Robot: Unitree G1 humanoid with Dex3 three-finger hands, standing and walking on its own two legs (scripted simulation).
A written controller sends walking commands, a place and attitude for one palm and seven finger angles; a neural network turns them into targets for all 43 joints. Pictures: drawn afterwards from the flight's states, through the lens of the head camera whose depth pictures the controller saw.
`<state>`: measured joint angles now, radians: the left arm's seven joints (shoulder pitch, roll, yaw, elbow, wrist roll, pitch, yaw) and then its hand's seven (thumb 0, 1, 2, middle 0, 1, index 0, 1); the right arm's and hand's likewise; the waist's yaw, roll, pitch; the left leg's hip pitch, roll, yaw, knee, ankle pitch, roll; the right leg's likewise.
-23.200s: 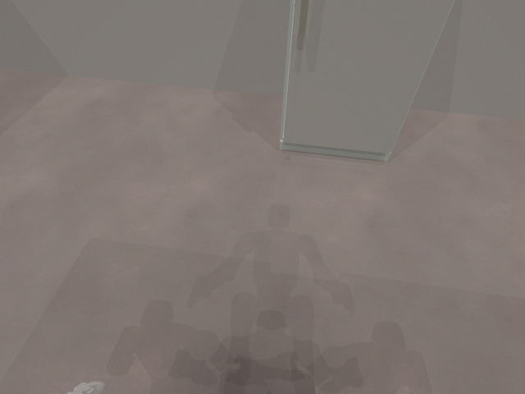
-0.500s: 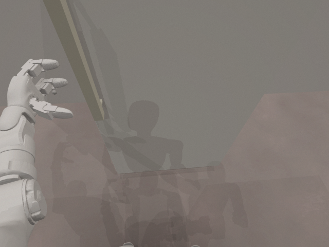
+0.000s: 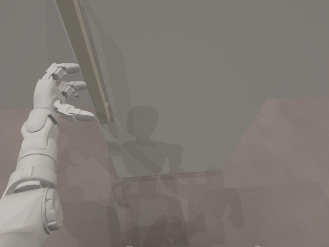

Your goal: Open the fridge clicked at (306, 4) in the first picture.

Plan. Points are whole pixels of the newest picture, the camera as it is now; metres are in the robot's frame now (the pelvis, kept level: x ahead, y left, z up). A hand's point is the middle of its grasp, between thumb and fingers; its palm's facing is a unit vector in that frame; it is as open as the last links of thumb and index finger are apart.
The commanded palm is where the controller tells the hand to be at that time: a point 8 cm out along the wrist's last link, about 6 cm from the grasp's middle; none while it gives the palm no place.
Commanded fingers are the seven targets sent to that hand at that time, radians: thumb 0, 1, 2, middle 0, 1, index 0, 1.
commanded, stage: feel for the door with the fingertips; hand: left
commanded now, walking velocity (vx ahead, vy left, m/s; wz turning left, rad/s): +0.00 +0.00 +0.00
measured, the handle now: (91, 66) +0.51 +0.19 +0.15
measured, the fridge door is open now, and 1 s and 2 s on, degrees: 0 0 0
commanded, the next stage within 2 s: slide the fingers in behind the handle in 0.56 s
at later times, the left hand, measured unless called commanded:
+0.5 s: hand (81, 87) +0.46 +0.21 +0.13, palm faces +0.08 -1.00 +0.01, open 14.0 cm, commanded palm +0.44 +0.26 +0.13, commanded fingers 0.00 -0.50 0.30 -0.30 -1.20 -0.30 -1.20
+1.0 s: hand (79, 88) +0.46 +0.21 +0.12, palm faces +0.08 -1.00 +0.01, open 13.9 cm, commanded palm +0.43 +0.26 +0.13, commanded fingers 0.00 -0.50 0.30 -0.30 -1.20 -0.30 -1.20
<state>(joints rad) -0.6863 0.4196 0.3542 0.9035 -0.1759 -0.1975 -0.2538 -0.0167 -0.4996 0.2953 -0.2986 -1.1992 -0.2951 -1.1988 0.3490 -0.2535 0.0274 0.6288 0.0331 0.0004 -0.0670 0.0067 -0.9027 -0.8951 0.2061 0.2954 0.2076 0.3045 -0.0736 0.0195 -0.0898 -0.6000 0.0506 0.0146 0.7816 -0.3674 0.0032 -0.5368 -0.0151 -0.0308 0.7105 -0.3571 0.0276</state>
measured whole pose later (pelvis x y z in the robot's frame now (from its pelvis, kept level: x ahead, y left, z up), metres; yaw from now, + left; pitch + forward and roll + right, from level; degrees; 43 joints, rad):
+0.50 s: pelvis +0.00 -0.01 +0.00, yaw +0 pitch +11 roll -2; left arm -0.79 0.46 0.38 1.04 -0.15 -0.23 -0.24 -0.02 -0.50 0.30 -0.30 -1.20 -0.30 -1.20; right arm 0.37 -0.28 0.02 0.66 0.02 0.01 -0.07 0.01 -0.90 -0.90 0.21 0.30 0.21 0.30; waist -0.10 0.02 -0.08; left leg -0.62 0.06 0.01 0.78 -0.36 -0.01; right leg -0.56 -0.01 -0.04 0.73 -0.36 0.02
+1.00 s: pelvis +0.00 -0.01 +0.00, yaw +0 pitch +12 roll -2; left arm -0.79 0.50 0.40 1.06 -0.15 -0.25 -0.27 -0.02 -0.50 0.30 -0.31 -1.21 -0.31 -1.21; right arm 0.39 -0.27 0.02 0.64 0.03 0.03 -0.07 0.01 -0.90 -0.90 0.21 0.30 0.21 0.30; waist -0.11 0.02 -0.08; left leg -0.64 0.07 0.01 0.78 -0.36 -0.01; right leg -0.58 0.00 -0.03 0.72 -0.35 0.01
